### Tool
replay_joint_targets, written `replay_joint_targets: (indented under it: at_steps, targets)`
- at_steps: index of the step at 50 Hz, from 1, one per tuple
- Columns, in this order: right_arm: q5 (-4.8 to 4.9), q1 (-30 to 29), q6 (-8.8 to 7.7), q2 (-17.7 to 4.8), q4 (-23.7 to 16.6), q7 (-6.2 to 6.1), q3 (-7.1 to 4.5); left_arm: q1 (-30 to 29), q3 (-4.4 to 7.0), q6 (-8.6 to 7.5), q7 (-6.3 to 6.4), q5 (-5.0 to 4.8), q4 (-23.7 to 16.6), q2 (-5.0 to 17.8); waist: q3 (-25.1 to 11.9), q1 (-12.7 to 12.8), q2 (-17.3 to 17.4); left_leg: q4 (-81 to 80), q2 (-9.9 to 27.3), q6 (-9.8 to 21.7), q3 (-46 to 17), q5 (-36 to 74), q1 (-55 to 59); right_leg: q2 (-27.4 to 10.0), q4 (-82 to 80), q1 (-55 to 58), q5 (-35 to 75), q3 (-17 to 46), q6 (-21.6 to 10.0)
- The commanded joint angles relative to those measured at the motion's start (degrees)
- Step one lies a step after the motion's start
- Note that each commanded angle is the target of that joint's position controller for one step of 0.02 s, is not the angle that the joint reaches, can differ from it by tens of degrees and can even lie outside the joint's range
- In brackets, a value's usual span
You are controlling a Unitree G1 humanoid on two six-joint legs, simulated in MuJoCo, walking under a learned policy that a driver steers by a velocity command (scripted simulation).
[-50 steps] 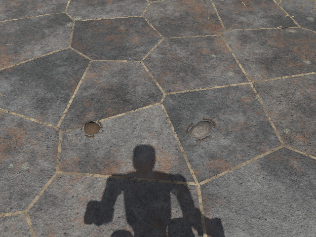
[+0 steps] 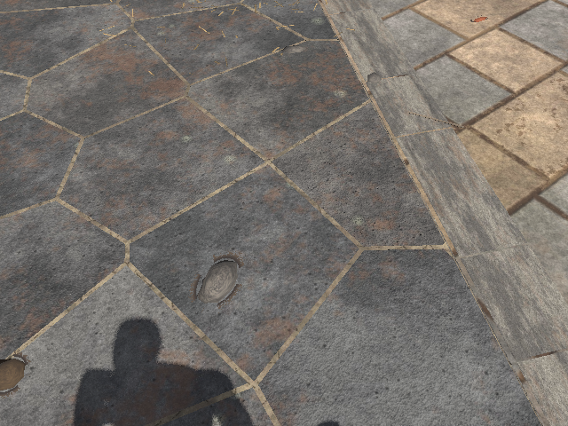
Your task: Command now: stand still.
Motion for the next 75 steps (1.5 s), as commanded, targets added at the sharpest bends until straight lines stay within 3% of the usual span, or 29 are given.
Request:
replay_joint_targets:
  at_steps: [1,10,15,16,17,18,20,22,25,32,38,41,43,44,45,46,47,48,50,54,59,65,67,69,70,71,72,74,75]
  targets:
    - [0.41,-1.0,0.05,-5.7,-2.6,-0.29,-1.3,-2.1,1.44,-2.57,-0.24,0.67,-2.8,6.4,-4.7,1.8,-12.2,5.6,1.2,-1.5,-2.7,-1.9,-5.4,-14.8,-8.6,7.0,24.9,11.8,-10.2]
    - [1.59,-0.9,1.91,-5.4,-5.2,0.12,-1.85,-3.3,3.61,-0.91,1.65,-0.97,-0.4,10.4,-3.0,3.1,-9.5,11.0,-0.4,-0.3,0.0,-1.6,-6.9,-19.2,-6.9,6.7,27.5,8.7,-13.4]
    - [1.19,4.1,1.85,-5.5,-5.4,1.44,-2.37,-5.7,4.03,-0.01,2.12,-2.64,0.7,10.3,-4.5,-0.3,-8.4,-8.7,-3.4,4.1,3.3,14.5,4.1,-16.2,1.2,3.7,19.6,2.2,-7.0]
    - [0.6,4.8,1.56,-9.4,-5.9,0.99,-3.47,-2.9,3.79,-0.06,2.02,-2.07,1.3,8.3,-4.2,1.0,0.9,-15.2,1.1,7.1,-6.5,28.8,9.7,-11.3,11.8,-3.1,7.8,-3.3,-1.6]
    - [0.5,4.9,1.08,-16.6,-7.7,0.25,-4.99,-5.3,2.58,-0.31,1.86,0.73,-1.5,5.1,-2.9,2.0,17.2,-16.8,15.7,16.5,-27.7,52.6,16.4,-1.8,28.1,-19.9,-20.1,-6.9,4.9]
    - [-1.52,8.8,-0.18,-15.5,-8.0,0.89,-4.54,-9.5,3.0,-1.05,2.06,-0.35,-2.8,6.7,-8.0,-2.4,12.2,-20.4,18.9,24.6,-34.3,40.6,16.2,0.4,37.5,-23.6,-26.0,1.8,4.3]
    - [0.57,6.0,-1.66,-11.8,-7.7,0.89,-3.94,-8.9,4.25,-1.85,1.3,-2.16,-1.6,9.7,-3.5,-0.1,3.3,-23.5,13.1,19.2,-29.6,4.1,16.6,-3.4,38.3,-29.4,-14.3,4.5,1.8]
    - [1.57,4.0,-1.63,-9.4,-8.4,-0.09,-2.73,-8.7,4.75,-2.57,0.93,-1.85,-0.4,10.4,0.5,0.6,4.3,-27.6,10.2,16.1,-28.1,-8.1,14.3,-4.5,33.6,-29.9,-4.9,4.4,1.7]
    - [0.7,6.6,-2.23,-9.2,-8.9,-0.91,-2.61,-8.4,4.71,-4.66,0.16,-1.62,0.3,9.3,-0.1,0.4,4.0,-29.5,7.9,15.3,-24.8,-0.7,16.3,-3.4,27.5,-28.3,4.0,3.6,2.6]
    - [0.98,9.2,-3.13,-9.9,-7.8,-0.68,-2.84,-10.3,3.53,-6.85,-0.92,-1.9,1.3,7.4,1.3,-1.8,6.3,-29.5,6.4,14.9,-18.8,8.6,14.3,-3.1,9.2,-22.1,12.0,2.1,5.3]
    - [1.42,11.2,-2.98,-10.6,-6.4,0.03,-2.94,-14.0,2.66,-8.51,-2.27,-2.68,-0.4,7.9,4.0,-3.9,5.3,-27.4,8.4,15.7,-20.0,10.5,14.5,-3.1,2.0,-19.8,10.2,1.1,3.0]
    - [1.61,11.4,-2.51,-10.7,-6.0,0.2,-3.0,-12.0,2.76,-9.21,-2.79,-2.81,-0.4,9.0,3.4,-2.3,6.4,-25.1,9.5,15.2,-20.9,18.6,15.9,-2.3,-0.3,-15.2,7.5,-0.3,0.6]
    - [1.58,10.0,-2.15,-10.1,-6.3,0.11,-2.73,-4.9,3.6,-9.35,-2.42,-2.53,1.6,10.3,-0.4,2.1,5.9,-18.1,7.1,13.3,-18.3,32.5,14.6,-0.2,-4.0,-3.9,9.3,-2.3,-1.7]
    - [1.16,9.4,-2.22,-8.3,-6.7,0.05,-2.08,2.7,4.55,-9.39,-1.94,-2.26,3.3,12.4,-6.0,5.7,4.1,-8.0,3.9,11.2,-14.9,38.0,10.9,-2.7,-3.5,7.8,10.0,0.6,-4.1]
    - [-0.16,8.3,-2.38,-4.9,-8.6,-0.24,-0.72,13.5,5.26,-9.3,-1.55,-1.38,4.6,16.4,-15.1,9.9,-4.6,10.9,-0.9,8.4,-10.5,26.2,0.5,-14.2,-3.6,23.3,6.4,14.3,-8.7]
    - [1.6,13.5,-3.51,-2.3,-10.0,-0.41,-0.09,16.3,5.92,-9.12,-2.42,-1.08,6.6,19.3,-17.5,6.4,-21.8,26.8,-9.2,5.1,-8.7,-5.3,-19.2,-23.6,-11.0,34.6,-7.0,39.8,-15.9]
    - [2.7,10.7,-4.11,-8.2,-9.0,-0.25,-1.31,14.2,4.34,-9.07,-2.62,-2.38,6.4,13.2,-10.6,7.5,-13.6,32.7,-5.7,5.1,-11.9,-4.4,-26.3,-22.9,-13.8,30.7,-15.1,39.4,-14.7]
    - [2.9,6.6,-4.47,-9.5,-9.4,0.19,-1.71,11.1,3.5,-8.67,-2.31,-2.37,6.0,10.8,-4.3,7.0,-10.2,32.9,-2.9,5.7,-10.1,1.2,-28.3,-21.0,-14.0,25.0,-12.2,31.0,-12.8]
    - [1.28,3.1,-4.84,-8.0,-9.5,0.68,-1.59,6.6,2.55,-7.98,-2.16,-1.34,5.0,8.9,-0.1,4.9,-5.1,28.3,1.1,5.1,-7.0,9.0,-25.7,-16.4,-16.3,15.9,-0.5,22.0,-11.7]
    - [0.82,3.3,-4.09,-4.6,-9.7,1.2,-0.97,6.1,2.35,-8.5,-1.75,-1.75,5.8,9.4,0.4,2.5,-6.9,22.6,3.0,2.9,-4.4,13.6,-22.4,-13.6,-19.8,9.2,14.7,12.9,-12.6]
    - [0.62,-6.7,-5.07,-1.7,-12.6,1.73,0.35,8.8,2.38,-7.75,-1.0,-2.3,7.6,11.1,2.4,5.4,-5.7,2.4,1.4,2.1,-1.1,28.3,-18.9,-10.0,-20.8,7.0,23.1,4.3,-10.3]
    - [1.41,-14.1,-5.88,-3.2,-15.4,3.61,-0.1,14.1,2.67,-6.1,-0.47,-2.97,10.7,12.8,3.4,6.3,-5.8,-8.6,-1.2,5.2,-1.3,29.0,-17.3,-14.8,-17.1,16.9,26.1,5.2,-8.8]
    - [1.14,-10.8,-5.82,-5.3,-15.0,3.57,-1.05,13.9,3.03,-5.45,-0.18,-2.78,10.9,13.9,0.4,3.6,-7.0,-9.2,-3.4,7.0,-0.2,24.0,-10.6,-15.1,-11.0,19.3,39.7,5.4,-7.6]
    - [0.87,5.1,-5.56,-9.7,-11.4,2.47,-3.3,12.3,2.3,-4.92,0.02,-2.04,10.0,12.9,-10.3,-5.1,-6.3,-9.3,-2.0,10.7,-1.0,26.4,14.3,-10.8,9.0,10.6,43.4,3.3,-5.0]
    - [-1.06,12.9,-5.35,-15.6,-10.6,1.82,-4.59,17.5,0.38,-5.62,-0.27,-1.24,7.9,6.7,-21.3,-4.6,4.7,-7.5,14.0,17.6,-21.7,23.5,39.1,-3.6,31.7,-10.5,19.5,0.8,-1.6]
    - [-0.37,14.7,-5.12,-12.7,-9.7,2.06,-3.96,20.4,-0.46,-6.51,-0.66,-2.26,9.2,5.3,-29.5,-4.1,13.8,-16.2,21.2,22.1,-41.9,14.6,45.2,2.0,44.3,-20.8,-17.1,6.5,-0.5]
    - [0.03,11.6,-4.87,-8.8,-9.9,1.9,-2.73,15.1,1.45,-6.92,-0.9,-4.06,8.4,11.7,-19.9,-5.1,7.8,-18.7,19.0,19.0,-36.0,9.4,38.1,-1.4,48.6,-26.3,-15.5,8.9,-0.8]
    - [0.07,4.6,-4.94,-6.0,-9.4,1.78,-1.73,7.8,1.52,-6.8,-0.8,-3.78,6.1,11.1,-6.2,-1.7,1.6,-22.8,14.5,15.9,-21.4,14.3,20.5,-6.4,43.7,-26.1,-6.8,5.5,-0.5]
    - [-0.2,2.0,-5.51,-4.5,-9.3,1.91,-1.38,8.0,1.97,-6.05,-0.59,-3.14,6.4,10.6,-3.7,0.4,2.5,-25.1,12.3,15.0,-16.6,17.1,14.9,-8.1,40.8,-23.2,-4.0,5.6,-0.2]
Velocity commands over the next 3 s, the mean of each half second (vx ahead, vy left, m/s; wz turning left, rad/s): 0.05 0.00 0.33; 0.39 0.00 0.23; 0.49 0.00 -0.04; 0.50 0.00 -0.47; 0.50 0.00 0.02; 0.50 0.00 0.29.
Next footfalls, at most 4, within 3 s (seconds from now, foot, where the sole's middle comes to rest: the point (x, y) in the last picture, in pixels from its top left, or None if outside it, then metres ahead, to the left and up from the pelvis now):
0.32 left None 0.00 0.12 -0.77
0.88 right None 0.28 -0.03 -0.77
1.38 left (168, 418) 0.52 0.30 -0.77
1.92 right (247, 292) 0.85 0.12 -0.77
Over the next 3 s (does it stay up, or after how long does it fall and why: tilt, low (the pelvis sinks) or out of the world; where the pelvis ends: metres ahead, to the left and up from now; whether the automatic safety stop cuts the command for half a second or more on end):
stays up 1.32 0.24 -0.01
